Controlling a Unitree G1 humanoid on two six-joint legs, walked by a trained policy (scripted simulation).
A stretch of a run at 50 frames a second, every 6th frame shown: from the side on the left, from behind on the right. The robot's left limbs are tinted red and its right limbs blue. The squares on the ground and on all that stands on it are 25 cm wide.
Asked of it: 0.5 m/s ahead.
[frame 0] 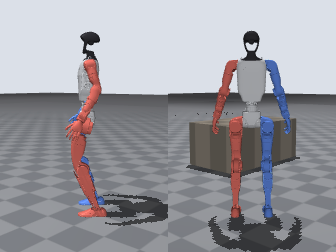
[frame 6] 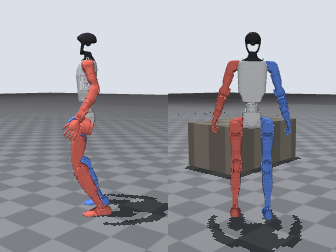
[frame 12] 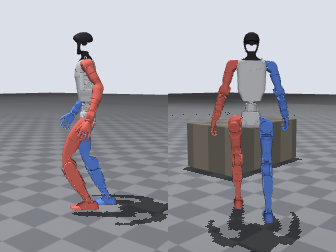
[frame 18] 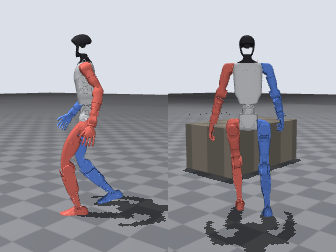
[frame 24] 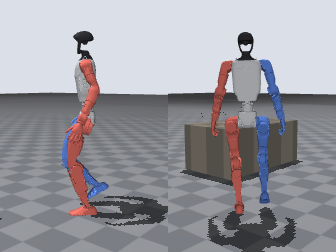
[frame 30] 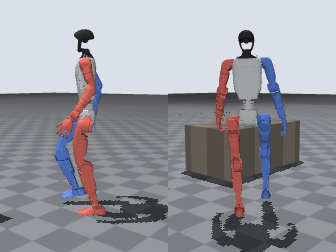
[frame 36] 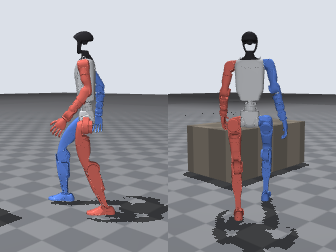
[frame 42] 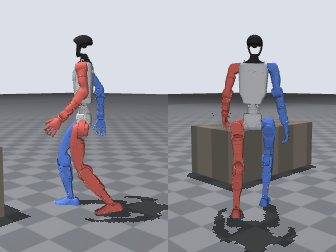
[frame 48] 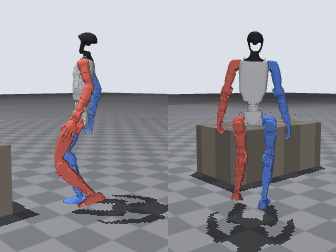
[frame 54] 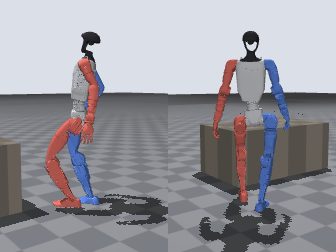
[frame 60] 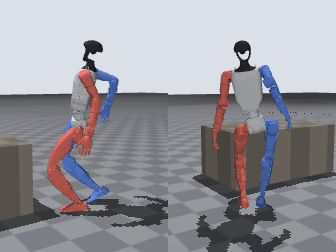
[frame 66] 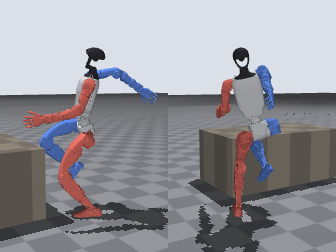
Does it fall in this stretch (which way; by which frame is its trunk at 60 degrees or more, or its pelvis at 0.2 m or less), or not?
no
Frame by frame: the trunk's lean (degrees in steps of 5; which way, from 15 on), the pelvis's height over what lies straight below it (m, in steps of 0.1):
0: 5, 0.8
6: 0, 0.8
12: 5, 0.8
18: 5, 0.7
24: 5, 0.8
30: 5, 0.8
36: 5, 0.8
42: 0, 0.7
48: 5, 0.8
54: 10, 0.8
60: 15 backward and to its left, 0.7
66: 20 backward and to its left, 0.7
